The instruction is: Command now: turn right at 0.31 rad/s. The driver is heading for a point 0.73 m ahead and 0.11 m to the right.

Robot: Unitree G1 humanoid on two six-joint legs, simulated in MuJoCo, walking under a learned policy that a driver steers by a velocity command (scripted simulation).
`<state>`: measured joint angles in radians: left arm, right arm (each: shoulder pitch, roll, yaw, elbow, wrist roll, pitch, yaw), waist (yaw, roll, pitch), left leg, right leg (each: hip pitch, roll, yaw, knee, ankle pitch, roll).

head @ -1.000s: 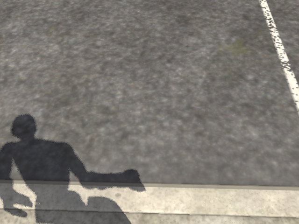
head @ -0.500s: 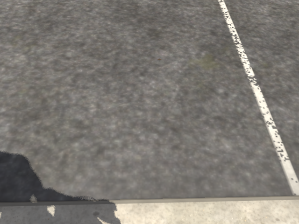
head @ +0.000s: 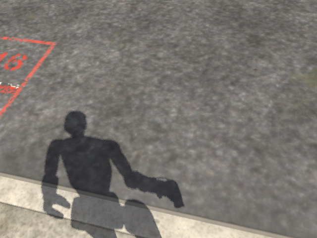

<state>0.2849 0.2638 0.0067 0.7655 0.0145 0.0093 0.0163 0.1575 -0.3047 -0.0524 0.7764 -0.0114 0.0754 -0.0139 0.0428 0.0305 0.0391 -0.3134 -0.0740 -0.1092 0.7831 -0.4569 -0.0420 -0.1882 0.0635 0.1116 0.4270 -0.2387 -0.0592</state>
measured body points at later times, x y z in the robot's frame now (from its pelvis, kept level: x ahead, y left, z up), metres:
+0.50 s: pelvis +0.00 +0.03 +0.00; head +0.04 +0.03 +0.44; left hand +0.21 +0.24 -0.13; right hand -0.02 -0.27 -0.11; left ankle -0.01 +0.12 -0.75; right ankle -0.06 -0.10 -0.69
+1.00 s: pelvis -0.02 +0.02 -0.02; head +0.02 +0.03 +0.43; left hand +0.13 +0.28 -0.14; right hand +0.07 -0.27 -0.12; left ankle -0.01 +0.11 -0.73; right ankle -0.05 -0.09 -0.75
